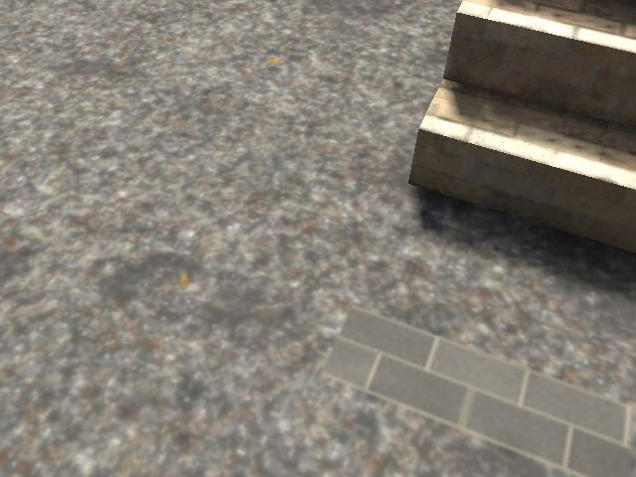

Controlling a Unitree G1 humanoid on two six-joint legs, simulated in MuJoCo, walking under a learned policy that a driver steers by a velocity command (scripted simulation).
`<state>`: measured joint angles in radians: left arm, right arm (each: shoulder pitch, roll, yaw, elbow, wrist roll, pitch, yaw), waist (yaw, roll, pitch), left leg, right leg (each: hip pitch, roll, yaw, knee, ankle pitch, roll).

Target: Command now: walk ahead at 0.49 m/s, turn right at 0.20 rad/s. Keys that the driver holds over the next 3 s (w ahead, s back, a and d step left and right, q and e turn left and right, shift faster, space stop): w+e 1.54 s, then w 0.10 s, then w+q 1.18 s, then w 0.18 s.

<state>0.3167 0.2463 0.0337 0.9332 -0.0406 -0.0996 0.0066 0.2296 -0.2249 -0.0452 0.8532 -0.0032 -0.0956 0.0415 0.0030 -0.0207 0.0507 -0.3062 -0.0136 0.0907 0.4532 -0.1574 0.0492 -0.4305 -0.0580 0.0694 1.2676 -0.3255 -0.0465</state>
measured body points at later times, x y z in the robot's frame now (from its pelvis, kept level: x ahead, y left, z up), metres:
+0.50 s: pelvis +0.31 -0.06 -0.02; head +0.34 -0.07 +0.43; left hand +0.50 +0.17 -0.12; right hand +0.32 -0.34 -0.15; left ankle +0.17 +0.12 -0.62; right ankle +0.38 -0.13 -0.74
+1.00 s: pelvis +0.59 -0.08 -0.01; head +0.61 -0.09 +0.44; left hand +0.80 +0.12 -0.12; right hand +0.61 -0.41 -0.09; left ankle +0.71 -0.02 -0.74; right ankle +0.43 -0.13 -0.66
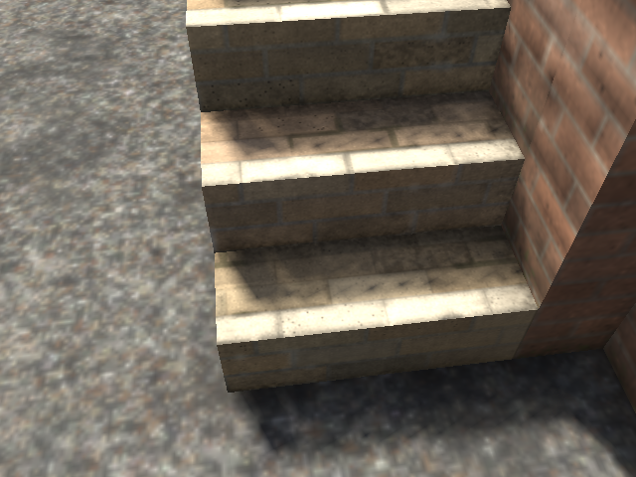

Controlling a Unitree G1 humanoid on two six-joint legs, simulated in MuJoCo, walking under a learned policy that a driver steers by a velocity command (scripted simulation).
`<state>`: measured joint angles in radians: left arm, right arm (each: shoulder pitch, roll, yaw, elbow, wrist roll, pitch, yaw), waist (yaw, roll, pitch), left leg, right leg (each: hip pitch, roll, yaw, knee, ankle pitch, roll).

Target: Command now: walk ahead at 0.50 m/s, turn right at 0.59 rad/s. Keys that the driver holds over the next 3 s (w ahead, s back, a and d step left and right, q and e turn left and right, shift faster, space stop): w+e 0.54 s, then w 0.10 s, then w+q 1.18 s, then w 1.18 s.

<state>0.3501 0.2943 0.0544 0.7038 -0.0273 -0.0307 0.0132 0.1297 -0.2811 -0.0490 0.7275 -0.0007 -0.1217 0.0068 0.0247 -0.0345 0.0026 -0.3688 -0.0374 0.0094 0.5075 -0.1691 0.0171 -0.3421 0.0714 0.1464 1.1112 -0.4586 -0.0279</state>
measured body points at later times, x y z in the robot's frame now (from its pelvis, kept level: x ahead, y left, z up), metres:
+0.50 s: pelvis +0.24 -0.07 -0.01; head +0.29 -0.09 +0.44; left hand +0.52 +0.12 -0.07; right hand +0.23 -0.37 -0.13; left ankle +0.12 +0.12 -0.64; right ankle +0.30 -0.17 -0.73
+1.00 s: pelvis +0.44 -0.07 +0.00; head +0.47 -0.09 +0.45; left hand +0.70 +0.13 -0.08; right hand +0.49 -0.38 -0.10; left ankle +0.51 -0.02 -0.73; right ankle +0.32 -0.17 -0.62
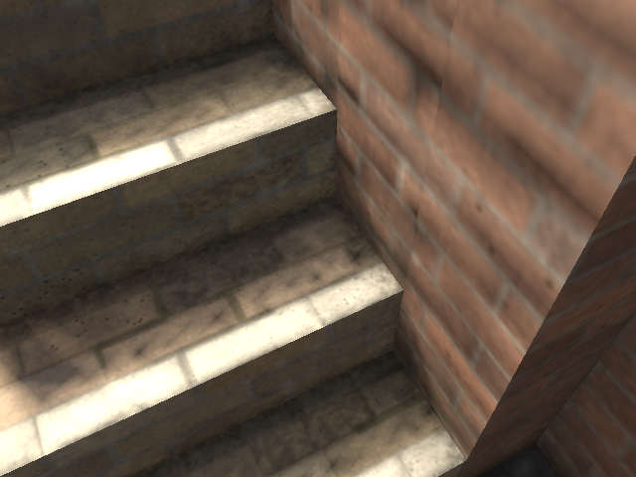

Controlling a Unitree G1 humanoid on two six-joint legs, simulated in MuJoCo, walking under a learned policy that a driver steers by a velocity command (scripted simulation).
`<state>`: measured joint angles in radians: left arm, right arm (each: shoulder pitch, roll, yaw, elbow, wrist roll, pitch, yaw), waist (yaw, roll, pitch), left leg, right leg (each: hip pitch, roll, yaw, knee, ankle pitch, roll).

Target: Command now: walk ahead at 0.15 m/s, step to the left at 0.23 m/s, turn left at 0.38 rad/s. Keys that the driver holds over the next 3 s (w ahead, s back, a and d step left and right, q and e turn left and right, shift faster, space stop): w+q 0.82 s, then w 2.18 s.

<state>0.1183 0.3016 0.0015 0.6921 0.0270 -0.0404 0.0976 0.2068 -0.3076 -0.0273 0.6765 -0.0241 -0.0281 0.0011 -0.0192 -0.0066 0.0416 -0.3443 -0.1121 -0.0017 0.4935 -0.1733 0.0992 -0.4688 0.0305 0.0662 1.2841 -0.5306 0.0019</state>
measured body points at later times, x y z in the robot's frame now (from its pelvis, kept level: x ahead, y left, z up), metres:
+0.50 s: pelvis +0.06 +0.02 +0.00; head +0.09 +0.02 +0.45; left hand +0.08 +0.32 -0.10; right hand +0.32 -0.16 -0.07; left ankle -0.02 +0.10 -0.61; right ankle +0.09 -0.10 -0.73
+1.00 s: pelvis +0.12 +0.09 +0.01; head +0.12 +0.14 +0.46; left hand +0.17 +0.35 -0.10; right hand +0.23 -0.14 -0.10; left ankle +0.02 +0.19 -0.73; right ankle +0.19 -0.01 -0.33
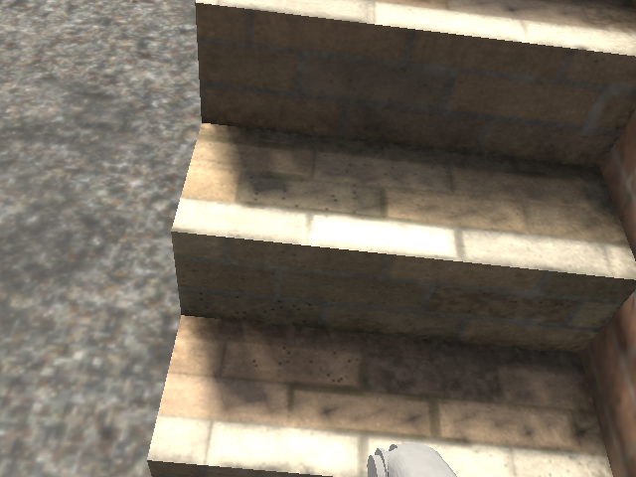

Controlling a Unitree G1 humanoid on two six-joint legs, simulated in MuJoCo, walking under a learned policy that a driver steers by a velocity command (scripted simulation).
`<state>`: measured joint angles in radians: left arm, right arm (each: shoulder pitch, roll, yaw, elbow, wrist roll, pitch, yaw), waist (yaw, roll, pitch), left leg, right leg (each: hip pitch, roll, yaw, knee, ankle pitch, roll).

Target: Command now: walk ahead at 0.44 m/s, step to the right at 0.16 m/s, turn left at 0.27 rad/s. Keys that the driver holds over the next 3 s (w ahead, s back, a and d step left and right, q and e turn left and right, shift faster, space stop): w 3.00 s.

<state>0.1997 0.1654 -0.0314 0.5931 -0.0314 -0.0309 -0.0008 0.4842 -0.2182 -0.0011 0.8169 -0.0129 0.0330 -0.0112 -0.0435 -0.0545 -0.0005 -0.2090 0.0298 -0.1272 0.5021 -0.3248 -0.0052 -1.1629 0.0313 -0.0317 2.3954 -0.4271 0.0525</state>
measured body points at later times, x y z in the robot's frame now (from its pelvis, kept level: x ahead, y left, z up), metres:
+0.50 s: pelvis +0.17 -0.08 +0.19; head +0.15 -0.12 +0.64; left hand +0.07 +0.14 +0.06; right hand +0.33 -0.26 +0.06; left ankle +0.20 +0.10 -0.26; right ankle +0.17 -0.17 -0.54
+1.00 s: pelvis +0.39 -0.01 +0.36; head +0.36 +0.00 +0.81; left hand +0.48 +0.24 +0.24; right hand +0.49 -0.26 +0.24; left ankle +0.46 +0.10 -0.33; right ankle +0.33 -0.17 -0.07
